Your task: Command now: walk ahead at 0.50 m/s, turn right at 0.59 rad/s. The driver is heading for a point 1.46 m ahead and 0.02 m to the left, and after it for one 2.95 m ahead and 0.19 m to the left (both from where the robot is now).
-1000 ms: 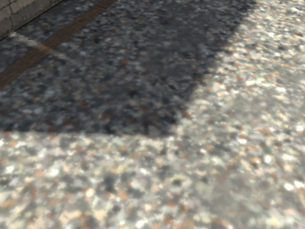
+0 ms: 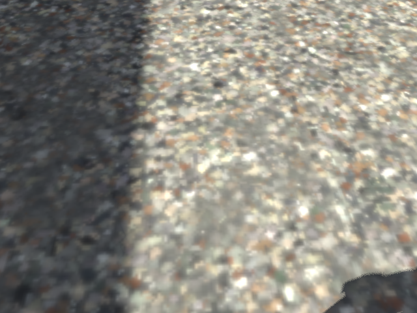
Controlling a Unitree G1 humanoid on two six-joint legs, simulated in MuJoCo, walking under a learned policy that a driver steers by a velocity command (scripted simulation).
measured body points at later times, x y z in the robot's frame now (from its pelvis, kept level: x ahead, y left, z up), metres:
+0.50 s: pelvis +0.25 -0.07 +0.00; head +0.28 -0.09 +0.44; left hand +0.49 +0.12 -0.10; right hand +0.18 -0.32 -0.15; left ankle +0.12 +0.10 -0.64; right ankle +0.29 -0.14 -0.73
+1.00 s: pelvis +0.53 -0.10 -0.01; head +0.56 -0.10 +0.44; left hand +0.55 +0.16 -0.15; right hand +0.65 -0.38 -0.11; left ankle +0.65 -0.05 -0.73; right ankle +0.31 -0.14 -0.70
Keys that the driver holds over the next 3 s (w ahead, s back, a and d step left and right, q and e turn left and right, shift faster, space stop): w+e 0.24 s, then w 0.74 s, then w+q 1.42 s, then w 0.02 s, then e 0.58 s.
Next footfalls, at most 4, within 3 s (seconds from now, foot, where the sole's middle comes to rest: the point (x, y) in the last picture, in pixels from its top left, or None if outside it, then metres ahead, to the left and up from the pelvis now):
0.40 right None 0.33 -0.15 -0.77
0.96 left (241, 248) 0.69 -0.06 -0.77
1.46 right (305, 197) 0.91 -0.30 -0.77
2.00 left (238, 145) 1.15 -0.04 -0.77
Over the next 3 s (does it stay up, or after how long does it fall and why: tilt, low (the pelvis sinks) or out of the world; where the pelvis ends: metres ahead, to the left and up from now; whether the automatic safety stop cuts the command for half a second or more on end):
stays up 1.37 -0.01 0.01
